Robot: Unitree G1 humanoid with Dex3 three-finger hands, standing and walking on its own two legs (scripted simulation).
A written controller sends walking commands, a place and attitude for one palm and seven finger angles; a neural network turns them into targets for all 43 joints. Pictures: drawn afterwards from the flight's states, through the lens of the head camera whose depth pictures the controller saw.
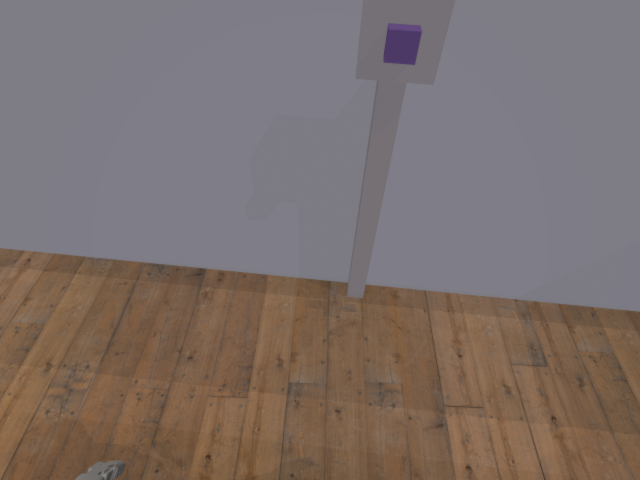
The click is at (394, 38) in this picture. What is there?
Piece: button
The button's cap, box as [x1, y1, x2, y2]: [384, 23, 421, 64]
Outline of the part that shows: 388,23 384,50 384,62 414,64 421,33 420,25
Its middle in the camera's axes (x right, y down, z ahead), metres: +0.15 -0.37 +0.73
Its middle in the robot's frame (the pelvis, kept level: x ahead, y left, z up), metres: +0.83 -0.11 +0.18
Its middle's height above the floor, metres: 0.95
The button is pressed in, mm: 0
